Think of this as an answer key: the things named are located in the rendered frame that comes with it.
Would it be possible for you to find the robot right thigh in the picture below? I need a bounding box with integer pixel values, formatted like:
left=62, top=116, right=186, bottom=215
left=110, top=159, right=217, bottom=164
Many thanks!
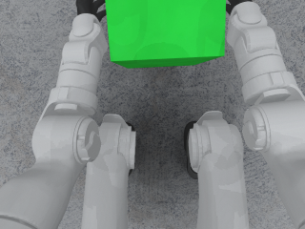
left=188, top=119, right=250, bottom=229

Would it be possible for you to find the right robot shin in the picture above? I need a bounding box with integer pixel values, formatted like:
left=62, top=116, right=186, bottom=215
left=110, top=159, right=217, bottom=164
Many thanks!
left=192, top=111, right=244, bottom=173

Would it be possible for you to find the right robot forearm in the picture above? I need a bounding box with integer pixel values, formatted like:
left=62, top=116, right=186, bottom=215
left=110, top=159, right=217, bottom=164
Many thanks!
left=226, top=1, right=305, bottom=106

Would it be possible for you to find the left robot hand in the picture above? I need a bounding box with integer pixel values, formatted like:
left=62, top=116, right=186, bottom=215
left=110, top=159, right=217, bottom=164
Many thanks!
left=75, top=0, right=107, bottom=23

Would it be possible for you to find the robot left upper arm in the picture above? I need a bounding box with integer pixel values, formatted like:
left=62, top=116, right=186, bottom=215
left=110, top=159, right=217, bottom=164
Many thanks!
left=0, top=115, right=101, bottom=229

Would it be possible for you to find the left robot forearm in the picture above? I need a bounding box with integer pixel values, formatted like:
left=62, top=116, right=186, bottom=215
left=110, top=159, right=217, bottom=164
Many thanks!
left=31, top=13, right=108, bottom=151

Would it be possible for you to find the carton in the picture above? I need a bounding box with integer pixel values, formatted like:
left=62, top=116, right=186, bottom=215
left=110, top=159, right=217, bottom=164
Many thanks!
left=105, top=0, right=226, bottom=69

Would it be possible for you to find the robot right upper arm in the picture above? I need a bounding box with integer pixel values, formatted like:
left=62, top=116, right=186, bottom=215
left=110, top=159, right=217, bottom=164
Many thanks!
left=242, top=99, right=305, bottom=229

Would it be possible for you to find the right robot hand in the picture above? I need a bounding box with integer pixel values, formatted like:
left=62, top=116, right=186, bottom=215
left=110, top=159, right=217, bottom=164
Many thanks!
left=226, top=0, right=253, bottom=15

